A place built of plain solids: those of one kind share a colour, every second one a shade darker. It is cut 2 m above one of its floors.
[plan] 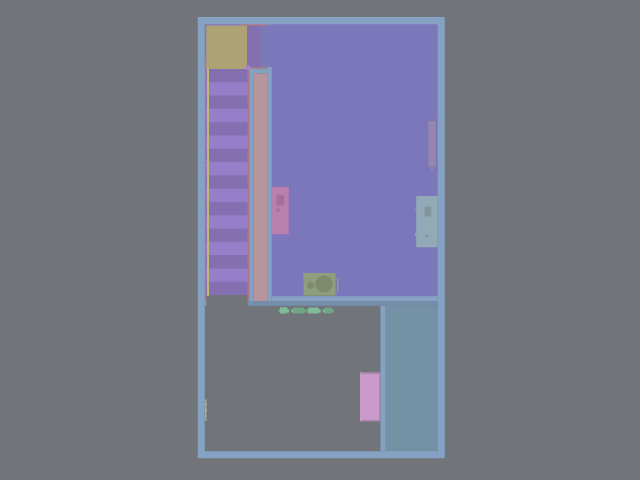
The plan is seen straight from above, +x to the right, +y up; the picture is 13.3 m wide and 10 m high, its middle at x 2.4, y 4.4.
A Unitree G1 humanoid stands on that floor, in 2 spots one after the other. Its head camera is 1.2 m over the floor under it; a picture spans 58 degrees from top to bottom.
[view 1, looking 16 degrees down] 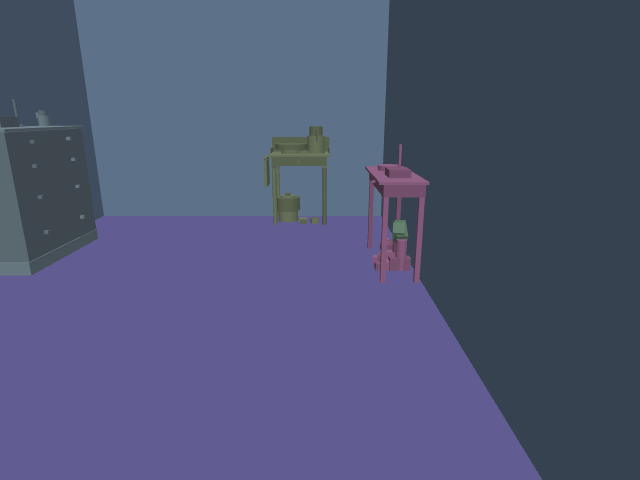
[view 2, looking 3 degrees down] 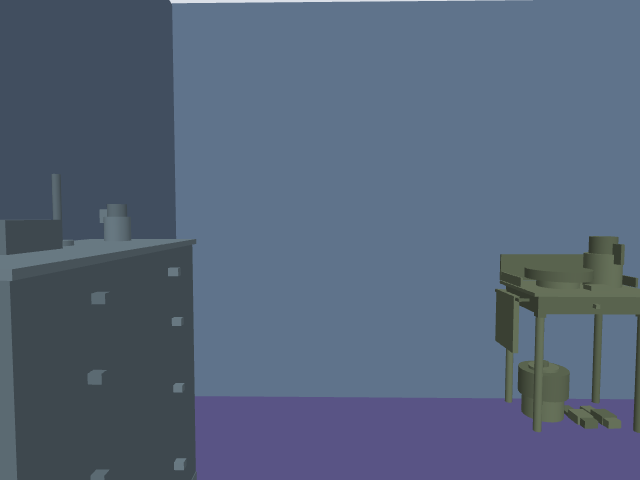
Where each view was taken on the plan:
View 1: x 2.16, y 8.49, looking -90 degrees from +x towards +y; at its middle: upper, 4.35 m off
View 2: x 3.85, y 6.06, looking -89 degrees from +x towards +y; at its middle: wall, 2.84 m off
